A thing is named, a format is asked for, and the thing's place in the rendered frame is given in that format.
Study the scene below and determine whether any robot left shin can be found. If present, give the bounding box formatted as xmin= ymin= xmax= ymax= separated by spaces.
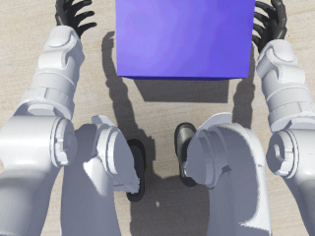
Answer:
xmin=75 ymin=115 xmax=140 ymax=193

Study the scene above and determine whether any left robot upper arm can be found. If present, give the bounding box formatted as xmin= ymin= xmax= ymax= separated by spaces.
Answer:
xmin=0 ymin=115 xmax=78 ymax=236

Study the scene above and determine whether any right robot upper arm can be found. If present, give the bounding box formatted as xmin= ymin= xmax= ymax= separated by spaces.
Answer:
xmin=266 ymin=128 xmax=315 ymax=236

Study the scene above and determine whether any left robot forearm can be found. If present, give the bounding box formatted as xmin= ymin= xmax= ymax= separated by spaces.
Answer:
xmin=0 ymin=26 xmax=85 ymax=163

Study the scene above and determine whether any robot left foot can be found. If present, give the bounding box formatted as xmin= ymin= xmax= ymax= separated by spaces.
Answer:
xmin=126 ymin=139 xmax=147 ymax=203

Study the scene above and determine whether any carton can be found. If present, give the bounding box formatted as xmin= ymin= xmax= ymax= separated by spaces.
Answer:
xmin=115 ymin=0 xmax=256 ymax=81

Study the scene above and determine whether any right robot forearm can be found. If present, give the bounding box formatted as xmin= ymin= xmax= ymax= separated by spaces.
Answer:
xmin=256 ymin=39 xmax=315 ymax=133

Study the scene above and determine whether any robot left hand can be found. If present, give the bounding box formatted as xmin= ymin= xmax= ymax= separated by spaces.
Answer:
xmin=55 ymin=0 xmax=97 ymax=39

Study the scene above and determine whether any robot right hand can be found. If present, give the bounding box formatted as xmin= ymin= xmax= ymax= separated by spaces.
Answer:
xmin=251 ymin=0 xmax=287 ymax=54

